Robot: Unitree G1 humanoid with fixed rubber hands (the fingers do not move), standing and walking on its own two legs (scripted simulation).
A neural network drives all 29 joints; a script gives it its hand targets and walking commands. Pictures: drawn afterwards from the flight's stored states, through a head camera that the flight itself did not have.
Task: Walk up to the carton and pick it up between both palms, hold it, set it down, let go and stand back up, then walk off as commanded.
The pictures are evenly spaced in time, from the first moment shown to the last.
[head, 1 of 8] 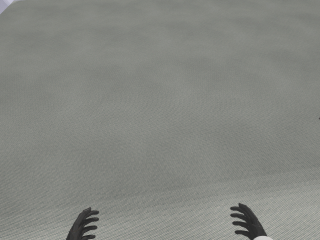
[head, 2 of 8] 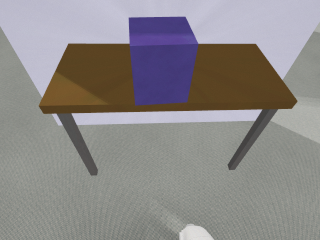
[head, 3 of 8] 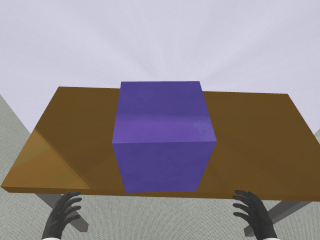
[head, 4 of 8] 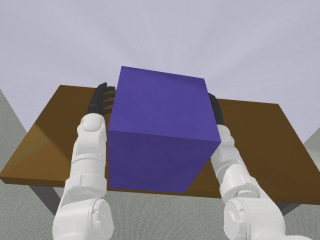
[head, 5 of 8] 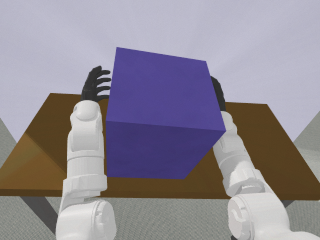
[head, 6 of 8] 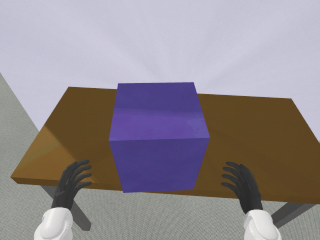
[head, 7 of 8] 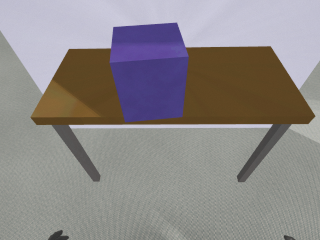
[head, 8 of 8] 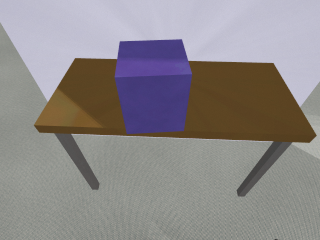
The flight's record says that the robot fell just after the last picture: no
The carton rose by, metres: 0.18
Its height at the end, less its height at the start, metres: +0.00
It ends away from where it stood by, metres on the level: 0.02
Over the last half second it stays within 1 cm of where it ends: yes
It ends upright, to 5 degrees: yes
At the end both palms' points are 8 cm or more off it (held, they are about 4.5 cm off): yes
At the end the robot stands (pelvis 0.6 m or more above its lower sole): yes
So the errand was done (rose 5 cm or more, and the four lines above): yes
